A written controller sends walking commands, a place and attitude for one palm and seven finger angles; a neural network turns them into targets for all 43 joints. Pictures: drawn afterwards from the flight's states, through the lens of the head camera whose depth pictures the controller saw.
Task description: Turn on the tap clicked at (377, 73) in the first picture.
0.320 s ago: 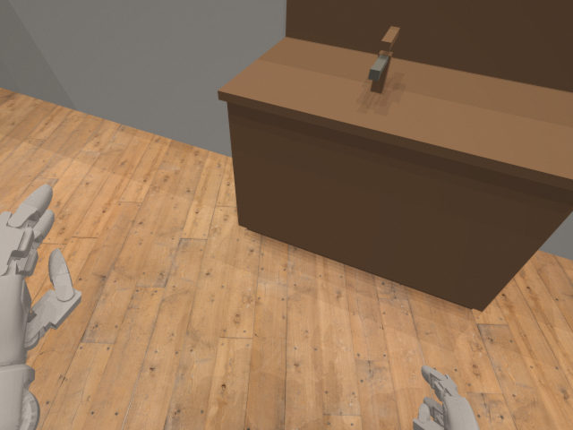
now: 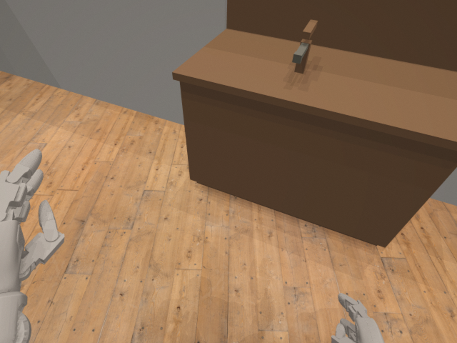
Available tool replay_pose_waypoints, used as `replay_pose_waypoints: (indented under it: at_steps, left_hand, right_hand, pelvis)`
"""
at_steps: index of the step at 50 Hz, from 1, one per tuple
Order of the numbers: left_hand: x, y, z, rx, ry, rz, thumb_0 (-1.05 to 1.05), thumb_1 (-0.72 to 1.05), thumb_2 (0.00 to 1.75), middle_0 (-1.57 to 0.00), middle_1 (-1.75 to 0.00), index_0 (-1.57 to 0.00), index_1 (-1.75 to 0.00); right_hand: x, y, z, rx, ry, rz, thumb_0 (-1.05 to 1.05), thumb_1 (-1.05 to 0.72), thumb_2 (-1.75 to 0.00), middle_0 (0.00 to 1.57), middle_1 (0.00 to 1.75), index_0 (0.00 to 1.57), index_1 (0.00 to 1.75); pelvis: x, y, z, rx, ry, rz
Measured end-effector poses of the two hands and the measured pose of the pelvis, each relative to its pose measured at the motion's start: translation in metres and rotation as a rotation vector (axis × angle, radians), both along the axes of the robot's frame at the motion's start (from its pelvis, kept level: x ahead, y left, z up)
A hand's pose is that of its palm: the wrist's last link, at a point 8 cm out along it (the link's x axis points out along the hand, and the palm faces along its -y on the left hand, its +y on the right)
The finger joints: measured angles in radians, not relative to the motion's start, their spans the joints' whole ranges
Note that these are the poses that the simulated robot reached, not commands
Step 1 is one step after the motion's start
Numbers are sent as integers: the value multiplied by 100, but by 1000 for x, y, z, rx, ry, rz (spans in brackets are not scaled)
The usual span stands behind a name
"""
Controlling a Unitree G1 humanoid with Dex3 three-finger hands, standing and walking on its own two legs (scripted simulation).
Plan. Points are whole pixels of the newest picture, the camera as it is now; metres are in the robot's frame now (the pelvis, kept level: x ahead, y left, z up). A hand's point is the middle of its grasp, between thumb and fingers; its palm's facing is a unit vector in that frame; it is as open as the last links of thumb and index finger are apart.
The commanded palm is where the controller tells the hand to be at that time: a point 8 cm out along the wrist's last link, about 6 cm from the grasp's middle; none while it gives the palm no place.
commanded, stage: look at it before walking up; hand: left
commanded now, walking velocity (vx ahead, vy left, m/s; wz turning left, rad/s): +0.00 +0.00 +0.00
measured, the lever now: (297, 57) +0.98 -0.17 +0.08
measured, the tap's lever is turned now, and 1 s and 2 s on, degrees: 0 0 0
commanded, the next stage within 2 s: walk to a spot facing it in 0.08 s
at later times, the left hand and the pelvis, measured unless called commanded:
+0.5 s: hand (49, 230) +0.22 +0.26 +0.15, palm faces +0.48 -0.78 -0.39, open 7.4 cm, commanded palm +0.17 +0.29 +0.18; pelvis +0.03 +0.00 -0.02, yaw +4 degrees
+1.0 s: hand (71, 164) +0.32 +0.27 +0.17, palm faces +0.52 -0.72 -0.46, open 7.4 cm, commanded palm +0.27 +0.30 +0.18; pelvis +0.16 +0.00 +0.00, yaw +10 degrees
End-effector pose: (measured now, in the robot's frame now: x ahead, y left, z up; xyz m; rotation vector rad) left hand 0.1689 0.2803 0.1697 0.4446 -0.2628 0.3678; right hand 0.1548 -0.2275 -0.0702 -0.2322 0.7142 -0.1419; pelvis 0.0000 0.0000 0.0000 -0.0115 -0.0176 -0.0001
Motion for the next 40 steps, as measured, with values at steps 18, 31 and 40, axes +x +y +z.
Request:
replay_pose_waypoints:
  at_steps: [18,31,40]
  left_hand:
    - [-1,7,0,9,-15,19,1,89,90,-22,-30,-21,-31]
    - [24,16,-4,32,-83,108,1,89,90,-21,-30,-21,-31]
    - [57,45,4,95,-54,138,1,89,90,-21,-30,-21,-31]
  right_hand:
    - [-1,1,-5,-15,16,-12,2,-90,-90,20,30,20,30]
    - [37,8,-39,-17,137,73,2,-90,-90,20,30,20,30]
    - [109,41,-28,10,97,101,2,-90,-90,20,30,20,30]
  pelvis:
    - [6,4,-4,-4,8,30]
    - [52,3,-20,-1,13,135]
    - [94,19,-17,18,10,155]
